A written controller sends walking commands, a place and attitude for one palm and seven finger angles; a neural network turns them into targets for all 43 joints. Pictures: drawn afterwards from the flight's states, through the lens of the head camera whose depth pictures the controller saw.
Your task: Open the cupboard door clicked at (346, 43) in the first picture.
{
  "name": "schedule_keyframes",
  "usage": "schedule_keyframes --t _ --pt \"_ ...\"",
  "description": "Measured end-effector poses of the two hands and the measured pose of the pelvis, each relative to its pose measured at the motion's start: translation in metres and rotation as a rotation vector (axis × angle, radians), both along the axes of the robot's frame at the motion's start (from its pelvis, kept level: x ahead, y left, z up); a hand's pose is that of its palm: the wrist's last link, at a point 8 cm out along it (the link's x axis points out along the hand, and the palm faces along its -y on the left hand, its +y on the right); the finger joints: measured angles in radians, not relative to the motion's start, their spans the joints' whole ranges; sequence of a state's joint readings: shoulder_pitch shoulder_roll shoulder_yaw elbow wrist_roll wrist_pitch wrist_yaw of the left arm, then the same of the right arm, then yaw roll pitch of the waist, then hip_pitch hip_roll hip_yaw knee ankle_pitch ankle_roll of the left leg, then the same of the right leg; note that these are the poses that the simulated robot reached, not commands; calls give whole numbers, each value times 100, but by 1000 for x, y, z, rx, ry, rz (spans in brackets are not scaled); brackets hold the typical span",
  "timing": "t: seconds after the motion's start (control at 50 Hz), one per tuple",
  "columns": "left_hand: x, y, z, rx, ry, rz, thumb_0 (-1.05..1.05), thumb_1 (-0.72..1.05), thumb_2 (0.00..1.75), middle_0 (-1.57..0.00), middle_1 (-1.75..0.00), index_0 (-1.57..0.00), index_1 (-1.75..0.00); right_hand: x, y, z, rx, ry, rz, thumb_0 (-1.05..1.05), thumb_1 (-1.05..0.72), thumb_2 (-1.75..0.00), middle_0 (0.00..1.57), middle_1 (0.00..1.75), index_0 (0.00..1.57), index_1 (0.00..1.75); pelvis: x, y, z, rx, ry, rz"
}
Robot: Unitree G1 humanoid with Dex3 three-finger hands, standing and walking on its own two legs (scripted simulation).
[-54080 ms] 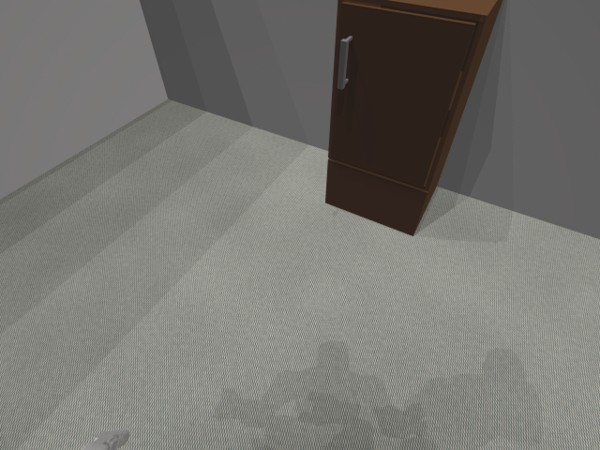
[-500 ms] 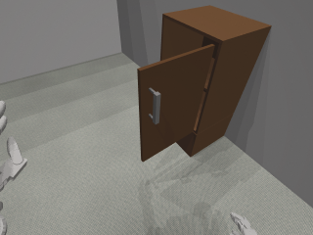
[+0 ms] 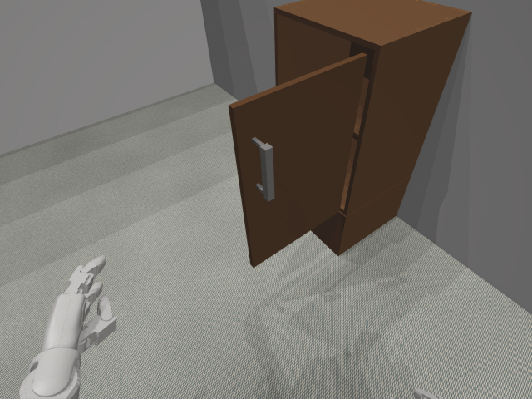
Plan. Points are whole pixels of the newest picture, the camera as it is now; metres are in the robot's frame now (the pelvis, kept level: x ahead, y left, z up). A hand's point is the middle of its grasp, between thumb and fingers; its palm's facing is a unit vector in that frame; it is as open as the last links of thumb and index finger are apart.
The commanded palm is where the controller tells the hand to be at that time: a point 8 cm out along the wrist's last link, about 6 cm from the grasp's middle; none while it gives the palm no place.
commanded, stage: let the arm hang, fingers relaxed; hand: left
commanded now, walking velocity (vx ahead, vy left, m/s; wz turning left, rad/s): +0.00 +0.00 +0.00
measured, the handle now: (262, 169) +0.63 +0.03 -0.02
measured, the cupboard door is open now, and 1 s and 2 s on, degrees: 91 91 91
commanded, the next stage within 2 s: look to check the result in 0.98 s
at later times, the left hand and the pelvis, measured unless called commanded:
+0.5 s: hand out of the picture +0.01 +0.17 -0.14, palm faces +0.04 -0.97 -0.25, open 7.3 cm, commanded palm none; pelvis -0.02 -0.03 +0.03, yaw +1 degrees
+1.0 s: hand out of the picture +0.00 +0.17 -0.14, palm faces +0.01 -0.98 -0.22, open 7.4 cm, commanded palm none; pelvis -0.03 -0.02 +0.03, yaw +0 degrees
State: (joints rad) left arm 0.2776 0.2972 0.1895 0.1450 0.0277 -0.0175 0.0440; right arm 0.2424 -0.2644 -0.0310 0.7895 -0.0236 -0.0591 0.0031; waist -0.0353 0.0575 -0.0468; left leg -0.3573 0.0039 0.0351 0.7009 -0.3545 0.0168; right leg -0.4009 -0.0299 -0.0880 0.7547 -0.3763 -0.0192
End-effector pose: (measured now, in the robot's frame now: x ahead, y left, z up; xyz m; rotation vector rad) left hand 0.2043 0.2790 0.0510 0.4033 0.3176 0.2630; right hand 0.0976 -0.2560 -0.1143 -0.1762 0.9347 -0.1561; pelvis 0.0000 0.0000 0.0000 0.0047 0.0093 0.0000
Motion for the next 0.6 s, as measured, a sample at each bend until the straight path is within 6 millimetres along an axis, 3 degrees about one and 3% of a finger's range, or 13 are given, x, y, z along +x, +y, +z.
schedule_keyframes --t 0.04,0.08,0.14,0.2,0.38,0.6 --pt "-16 -20 -65 -99 259 15 0 90 90 -20 -30 -19 -30 -11 -1 -8 5 58 -4 1 -90 -90 20 30 20 30 -1 -5 -2 31 -3 -5" --pt "-45 -49 -115 -180 477 8 0 91 90 -20 -30 -19 -30 -23 -3 -13 10 108 -4 1 -90 -90 20 30 20 30 -1 -13 -3 54 -11 -7" --pt "-103 -96 -159 -293 730 -8 1 91 90 -20 -30 -19 -30 -44 -7 -16 28 203 -28 1 -90 -90 20 30 20 30 -3 -23 2 39 -27 -6" --pt "-128 -101 -161 -364 728 97 -6 99 90 -21 -30 -20 -30 -66 -10 -13 23 322 -28 0 -90 -90 20 30 20 30 -6 -30 10 13 -23 22" --pt "-182 -71 -163 -303 912 185 -4 95 90 -21 -30 -20 -30 -108 -10 -4 12 452 -55 0 -90 -90 20 30 19 30 -15 -33 23 -15 -15 25" --pt "-213 -60 -155 -279 973 203 0 91 90 -20 -30 -20 -30 -127 6 -9 58 452 -56 0 -90 -90 20 30 20 30 -27 -25 29 -2 -50 3"
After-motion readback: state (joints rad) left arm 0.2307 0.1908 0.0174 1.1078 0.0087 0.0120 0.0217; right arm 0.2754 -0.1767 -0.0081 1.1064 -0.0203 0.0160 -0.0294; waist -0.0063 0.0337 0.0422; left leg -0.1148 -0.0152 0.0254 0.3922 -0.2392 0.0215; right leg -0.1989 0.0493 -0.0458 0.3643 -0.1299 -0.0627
